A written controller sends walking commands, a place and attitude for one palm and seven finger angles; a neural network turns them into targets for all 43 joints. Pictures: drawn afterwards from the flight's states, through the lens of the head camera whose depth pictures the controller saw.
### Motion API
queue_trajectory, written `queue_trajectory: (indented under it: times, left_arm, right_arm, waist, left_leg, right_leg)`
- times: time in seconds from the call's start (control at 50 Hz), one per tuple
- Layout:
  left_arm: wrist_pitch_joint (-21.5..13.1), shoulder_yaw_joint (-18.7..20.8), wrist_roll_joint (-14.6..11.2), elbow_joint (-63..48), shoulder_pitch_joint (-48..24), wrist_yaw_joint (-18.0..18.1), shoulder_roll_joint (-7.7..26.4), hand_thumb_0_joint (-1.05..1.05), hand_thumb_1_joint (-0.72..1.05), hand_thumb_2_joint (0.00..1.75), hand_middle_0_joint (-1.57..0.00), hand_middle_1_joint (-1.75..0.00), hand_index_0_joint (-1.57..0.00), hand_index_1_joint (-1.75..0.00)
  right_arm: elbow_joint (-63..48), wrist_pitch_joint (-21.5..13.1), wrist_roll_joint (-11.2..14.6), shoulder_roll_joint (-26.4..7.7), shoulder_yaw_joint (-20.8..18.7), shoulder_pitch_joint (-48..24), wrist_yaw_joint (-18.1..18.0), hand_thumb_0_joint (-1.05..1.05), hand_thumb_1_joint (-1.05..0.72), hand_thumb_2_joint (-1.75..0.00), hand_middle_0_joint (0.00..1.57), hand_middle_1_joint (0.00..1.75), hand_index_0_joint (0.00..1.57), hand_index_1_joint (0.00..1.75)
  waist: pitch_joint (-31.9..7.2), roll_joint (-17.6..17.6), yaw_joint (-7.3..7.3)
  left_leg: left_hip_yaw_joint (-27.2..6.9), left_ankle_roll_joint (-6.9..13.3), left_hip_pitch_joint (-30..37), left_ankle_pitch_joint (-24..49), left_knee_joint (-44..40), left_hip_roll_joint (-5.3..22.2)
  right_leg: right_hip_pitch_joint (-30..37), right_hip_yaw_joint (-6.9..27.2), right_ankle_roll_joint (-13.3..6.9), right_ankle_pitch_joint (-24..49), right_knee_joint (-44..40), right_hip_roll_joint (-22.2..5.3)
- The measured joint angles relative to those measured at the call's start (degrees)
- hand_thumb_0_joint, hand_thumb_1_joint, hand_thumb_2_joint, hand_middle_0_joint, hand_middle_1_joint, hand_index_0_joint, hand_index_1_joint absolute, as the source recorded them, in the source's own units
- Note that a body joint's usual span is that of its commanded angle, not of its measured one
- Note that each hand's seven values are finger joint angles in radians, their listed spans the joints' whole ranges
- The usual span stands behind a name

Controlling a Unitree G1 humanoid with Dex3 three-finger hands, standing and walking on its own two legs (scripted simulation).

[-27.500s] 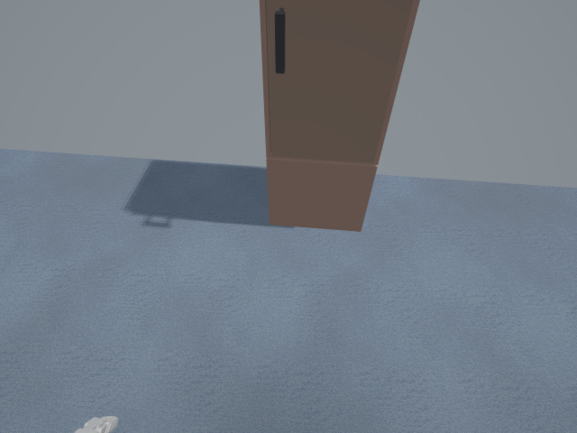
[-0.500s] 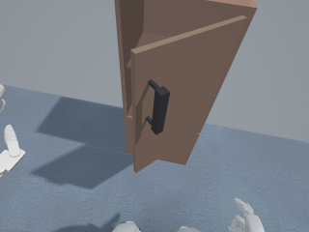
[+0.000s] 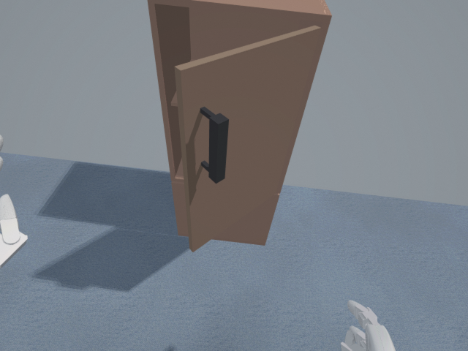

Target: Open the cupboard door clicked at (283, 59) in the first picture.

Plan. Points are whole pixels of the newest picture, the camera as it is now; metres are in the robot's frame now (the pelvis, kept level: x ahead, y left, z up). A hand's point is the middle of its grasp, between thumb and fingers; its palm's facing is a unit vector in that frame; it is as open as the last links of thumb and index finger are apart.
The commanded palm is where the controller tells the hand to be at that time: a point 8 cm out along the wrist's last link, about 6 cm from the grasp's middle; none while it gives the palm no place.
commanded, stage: stop stepping back and stand still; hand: left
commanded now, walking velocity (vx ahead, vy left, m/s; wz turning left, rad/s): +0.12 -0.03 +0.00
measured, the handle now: (211, 145) +0.48 +0.08 +0.10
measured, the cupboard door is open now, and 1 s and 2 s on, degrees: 47 47 47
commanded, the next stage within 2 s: let the arm hang, fingers relaxed in 0.62 s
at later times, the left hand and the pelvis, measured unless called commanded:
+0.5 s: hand out of the picture +0.13 +0.31 +0.18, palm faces +0.53 -0.76 -0.37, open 7.5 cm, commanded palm +0.05 +0.34 +0.19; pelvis -0.07 +0.03 +0.01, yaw +4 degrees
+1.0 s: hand out of the picture -0.01 +0.18 -0.14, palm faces +0.17 -0.97 -0.20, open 7.2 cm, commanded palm none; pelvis -0.07 +0.00 +0.01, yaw +6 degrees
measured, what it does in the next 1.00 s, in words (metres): steps on the spot: right foot, then left foot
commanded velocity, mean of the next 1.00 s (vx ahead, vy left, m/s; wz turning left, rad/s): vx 0.08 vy -0.04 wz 0.00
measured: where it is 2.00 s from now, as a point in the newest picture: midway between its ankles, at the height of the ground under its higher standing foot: outside the picture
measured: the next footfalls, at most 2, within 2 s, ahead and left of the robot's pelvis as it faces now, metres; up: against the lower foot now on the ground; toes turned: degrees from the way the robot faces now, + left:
right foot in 0.12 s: +0.00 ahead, -0.11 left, +0.00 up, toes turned -1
left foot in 0.40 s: -0.03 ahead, +0.14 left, +0.00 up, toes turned +4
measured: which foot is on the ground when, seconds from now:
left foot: down 0.00-0.16, up 0.18-0.38, down 0.40-0.74, up 0.76-1.00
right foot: up 0.00-0.10, down 0.12-0.40, up 0.42-0.68, down 0.70-1.00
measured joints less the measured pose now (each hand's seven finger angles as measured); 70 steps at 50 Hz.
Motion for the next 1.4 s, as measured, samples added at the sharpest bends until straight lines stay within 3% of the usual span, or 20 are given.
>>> queue_trajectory:
  times: [0.06, 0.12, 0.18, 0.24, 0.28, 0.34, 0.4, 0.46, 0.52, 0.58, 0.68, 0.72, 0.74, 0.78, 0.86, 0.96, 1.0, 1.06, 1.18, 1.4]
  left_arm:
    - [0.9, -0.7, 0.2, 5.0, -4.7, 0.7, -1.2, 0.01, 0.88, 0.90, -0.22, -0.30, -0.21, -0.30]
    - [2.0, -0.8, 0.6, 6.0, -4.3, 0.8, -1.3, 0.01, 0.89, 0.90, -0.21, -0.30, -0.21, -0.30]
    - [1.9, -1.9, 1.3, 3.3, -0.2, 0.1, -1.5, 0.02, 0.89, 0.90, -0.21, -0.30, -0.21, -0.30]
    - [0.8, -2.5, 2.0, -1.4, 4.8, -0.3, -2.3, 0.02, 0.88, 0.90, -0.21, -0.30, -0.21, -0.30]
    - [-0.6, -2.2, 2.7, -2.0, 5.8, 0.0, -3.1, 0.02, 0.88, 0.90, -0.22, -0.30, -0.21, -0.30]
    - [-1.8, -1.8, 3.5, 1.1, 1.7, 1.2, -3.5, 0.01, 0.88, 0.90, -0.22, -0.30, -0.21, -0.30]
    - [-1.7, -2.3, 3.3, 4.5, -4.9, 2.5, -4.4, 0.01, 0.88, 0.90, -0.22, -0.30, -0.21, -0.30]
    - [-0.9, -1.6, 3.1, 7.6, -8.1, 3.0, -4.8, 0.01, 0.88, 0.90, -0.21, -0.30, -0.21, -0.30]
    - [0.2, -1.4, 2.8, 6.3, -5.7, 2.1, -3.9, 0.02, 0.89, 0.90, -0.21, -0.30, -0.20, -0.30]
    - [0.0, -1.9, 2.9, 1.6, -1.2, 1.4, -2.8, 0.02, 0.89, 0.90, -0.21, -0.30, -0.20, -0.30]
    - [-1.1, -1.2, 2.7, -0.6, 3.9, 1.0, -0.4, 0.02, 0.88, 0.90, -0.21, -0.30, -0.21, -0.30]
    - [-1.2, -0.9, 2.8, 1.6, 2.8, 1.0, -0.6, 0.01, 0.88, 0.90, -0.22, -0.30, -0.21, -0.30]
    - [-1.4, -2.2, 3.9, 5.3, 0.8, 0.2, -0.8, 0.01, 0.88, 0.90, -0.21, -0.30, -0.21, -0.30]
    - [1.4, -7.7, 5.4, 17.6, -5.3, -2.6, -2.2, 0.01, 0.89, 0.90, -0.21, -0.30, -0.20, -0.30]
    - [10.0, -16.6, 6.4, 44.3, -13.6, -5.4, -9.5, 0.00, 0.90, 0.90, -0.20, -0.30, -0.20, -0.30]
    - [14.1, -24.2, 6.6, 66.6, -14.1, -6.9, -17.4, 0.01, 0.90, 0.90, -0.20, -0.30, -0.19, -0.30]
    - [13.7, -23.4, 5.4, 71.4, -13.4, -6.1, -19.2, -0.01, 0.95, 0.90, -0.21, -0.30, -0.20, -0.30]
    - [13.0, -23.2, 5.2, 76.6, -13.5, -6.2, -17.5, -0.04, 1.01, 0.90, -0.21, -0.30, -0.21, -0.30]
    - [12.8, -24.2, 5.0, 87.2, -13.4, -6.6, -16.2, -0.02, 0.97, 0.90, -0.21, -0.30, -0.20, -0.30]
    - [11.0, -25.4, 4.6, 96.0, -13.5, -6.1, -18.8, 0.00, 0.91, 0.90, -0.20, -0.30, -0.20, -0.30]
  right_arm:
    - [0.0, -2.0, -0.5, -0.6, -0.8, -0.4, 0.0, 0.01, -0.90, -0.90, 0.20, 0.30, 0.20, 0.30]
    - [-1.2, -2.6, -0.9, -0.1, -0.8, 0.2, 0.0, 0.01, -0.90, -0.90, 0.20, 0.30, 0.20, 0.30]
    - [-2.4, -1.9, -1.1, 0.1, -1.3, 1.8, 0.4, 0.01, -0.90, -0.90, 0.20, 0.30, 0.20, 0.30]
    - [0.1, -0.5, -1.7, 0.1, -1.5, 3.1, 0.7, 0.01, -0.90, -0.90, 0.20, 0.30, 0.20, 0.30]
    - [1.6, -0.1, -2.0, 0.1, -1.4, 4.2, 0.4, 0.01, -0.90, -0.90, 0.20, 0.30, 0.20, 0.30]
    - [2.4, -1.1, -1.9, -0.3, -1.5, 5.8, -0.8, 0.01, -0.90, -0.90, 0.20, 0.30, 0.20, 0.30]
    - [2.2, -2.9, -1.8, -1.8, -2.0, 5.8, -2.0, 0.01, -0.90, -0.90, 0.20, 0.30, 0.20, 0.30]
    - [2.4, -3.2, -1.7, 0.3, -1.9, 3.2, -1.7, 0.01, -0.90, -0.90, 0.20, 0.30, 0.20, 0.30]
    - [1.8, -4.2, -2.1, 3.2, -0.7, 2.7, -0.1, 0.01, -0.90, -0.90, 0.20, 0.30, 0.20, 0.30]
    - [0.8, -4.8, -2.1, 4.8, 0.5, 3.1, 1.2, 0.01, -0.90, -0.90, 0.20, 0.30, 0.20, 0.30]
    - [0.3, -4.1, -2.1, 4.8, 1.3, 2.9, 1.3, 0.01, -0.89, -0.90, 0.20, 0.30, 0.20, 0.30]
    - [0.9, -3.3, -2.0, 3.7, 1.0, 1.9, 1.1, 0.01, -0.89, -0.90, 0.20, 0.30, 0.20, 0.30]
    - [2.0, -3.4, -1.6, 2.8, 0.2, 1.4, 1.9, 0.01, -0.89, -0.90, 0.20, 0.30, 0.20, 0.30]
    - [4.7, -1.3, -1.2, 0.5, -1.2, 0.4, 3.4, 0.01, -0.90, -0.90, 0.20, 0.30, 0.20, 0.30]
    - [7.5, 4.3, -1.8, -2.5, -2.7, -1.3, 4.1, 0.01, -0.90, -0.90, 0.20, 0.30, 0.20, 0.30]
    - [9.3, 7.3, -2.5, -1.4, -2.9, -1.8, 4.0, 0.01, -0.90, -0.90, 0.20, 0.30, 0.20, 0.30]
    - [10.7, 7.3, -2.5, -0.4, -2.7, -0.6, 3.8, 0.01, -0.90, -0.90, 0.20, 0.30, 0.20, 0.30]
    - [13.8, 6.7, -2.7, 0.5, -2.2, 2.2, 3.4, 0.00, -0.90, -0.90, 0.20, 0.30, 0.20, 0.30]
    - [20.7, 6.9, -2.9, 2.5, -0.7, 5.0, 2.3, 0.01, -0.90, -0.90, 0.20, 0.30, 0.20, 0.30]
    - [26.6, 5.2, -2.4, 3.6, 0.0, 5.5, 1.8, 0.01, -0.92, -0.90, 0.20, 0.30, 0.20, 0.30]
  waist:
    - [1.5, 0.4, -0.97]
    - [2.2, 0.4, -2.58]
    - [2.4, 1.3, -3.75]
    - [0.5, -0.4, -0.31]
    - [-1.2, -1.2, 1.41]
    - [-2.8, -0.7, 1.99]
    - [-2.2, 1.6, 0.83]
    - [0.8, 0.0, -0.22]
    - [1.7, -0.4, -1.98]
    - [2.0, -0.6, -2.01]
    - [1.9, 0.7, -0.42]
    - [2.4, 2.7, 0.14]
    - [1.9, 3.9, 0.13]
    - [0.4, 5.6, 0.47]
    - [0.6, 6.2, -0.09]
    - [4.6, 2.8, -1.13]
    - [5.6, 1.5, -1.05]
    - [5.5, 1.6, -0.51]
    - [4.6, 1.3, 1.10]
    - [3.7, 5.2, 0.26]
  left_leg:
    - [0.0, 0.4, 1.6, 2.8, -3.2, -0.4]
    - [-0.9, -0.4, 2.0, 4.3, -6.2, -0.8]
    - [-2.1, -2.4, -1.5, -4.5, -0.8, -0.6]
    - [-2.5, -4.4, -7.4, -10.6, 20.7, -1.5]
    - [-1.8, -4.3, -6.9, -10.3, 25.3, -0.2]
    - [-0.7, -3.1, -0.4, -11.5, 15.6, 2.7]
    - [-1.5, -1.9, 7.7, -12.4, 1.0, 4.1]
    - [-0.6, -2.3, 8.4, -9.7, 1.3, 2.1]
    - [-1.0, -2.6, 10.2, -7.0, -2.2, 2.0]
    - [-0.9, -3.0, 11.0, -5.7, -4.7, 2.4]
    - [0.0, -3.8, 10.1, -6.8, -3.6, 2.7]
    - [-0.3, -4.3, 9.2, -8.2, -1.2, 3.7]
    - [-0.8, -4.1, 7.3, -8.1, 1.7, 3.8]
    - [-1.0, -4.1, 3.3, -15.6, 9.6, 2.9]
    - [0.2, -3.8, -0.6, -21.8, 20.8, 2.4]
    - [0.2, -4.1, 1.4, -19.7, 17.9, 3.1]
    - [-0.4, -4.1, 3.4, -16.9, 12.7, 3.4]
    - [-1.7, -3.4, 7.7, -8.6, 1.9, 4.1]
    - [-1.3, -3.9, 10.3, -7.3, -2.1, 3.7]
    - [1.1, -2.4, 14.2, -3.9, -9.3, 1.6]
  right_leg:
    - [-4.5, 1.6, -0.3, -4.8, 3.9, 0.5]
    - [-5.1, 0.0, -1.6, -3.4, -2.6, 0.5]
    - [-5.0, -2.4, -3.3, 4.8, -6.8, 0.6]
    - [-6.7, -0.8, -4.4, 10.0, -8.1, -0.4]
    - [-7.2, -0.3, -3.9, 11.0, -9.6, -1.3]
    - [-7.8, -2.2, -3.0, 10.8, -10.3, -2.6]
    - [-9.8, -4.2, -1.7, 10.0, -6.1, -3.1]
    - [-13.1, -1.3, -1.4, 2.1, 4.0, -3.0]
    - [-15.2, -1.9, -0.9, 2.5, 8.9, -1.4]
    - [-14.9, -3.4, -0.6, 5.3, 5.9, -0.7]
    - [-8.4, -4.7, -0.5, 7.4, -6.8, -0.3]
    - [-6.8, -5.1, -3.3, 11.5, -10.1, 0.9]
    - [-7.4, -5.8, -4.8, 11.6, -9.7, 1.1]
    - [-9.2, -6.7, -6.2, 10.3, -7.5, -0.2]
    - [-10.2, -7.2, -6.2, 8.2, -4.2, -3.1]
    - [-8.3, -7.3, -6.4, 8.9, -5.2, -3.1]
    - [-7.6, -8.3, -6.5, 9.5, -6.4, -2.1]
    - [-7.5, -10.6, -6.4, 9.4, -6.7, 0.0]
    - [-3.9, -10.2, -5.6, 12.3, -12.8, 0.1]
    - [-2.5, -7.8, -4.2, 14.4, -16.0, -1.7]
